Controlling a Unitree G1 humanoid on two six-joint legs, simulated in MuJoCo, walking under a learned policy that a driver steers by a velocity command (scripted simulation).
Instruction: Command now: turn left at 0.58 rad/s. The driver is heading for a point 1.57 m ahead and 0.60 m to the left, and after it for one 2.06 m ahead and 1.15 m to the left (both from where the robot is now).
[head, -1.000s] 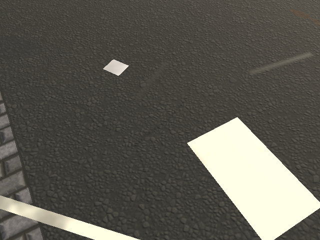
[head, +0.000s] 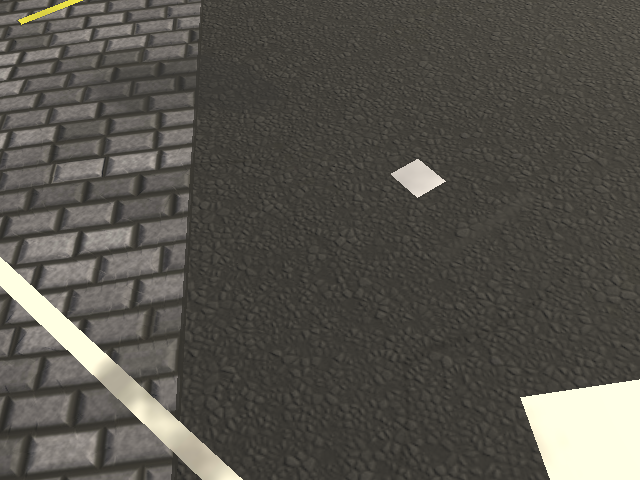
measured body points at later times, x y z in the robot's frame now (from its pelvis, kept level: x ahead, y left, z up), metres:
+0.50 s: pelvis -0.02 +0.04 +0.00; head +0.01 +0.08 +0.45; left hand +0.01 +0.34 -0.13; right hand +0.18 -0.20 -0.10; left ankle -0.04 +0.11 -0.75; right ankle +0.02 -0.11 -0.67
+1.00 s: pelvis +0.00 +0.00 +0.00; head +0.04 -0.01 +0.45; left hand +0.00 +0.29 -0.10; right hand +0.22 -0.19 -0.14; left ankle -0.09 +0.11 -0.70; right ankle +0.05 -0.07 -0.75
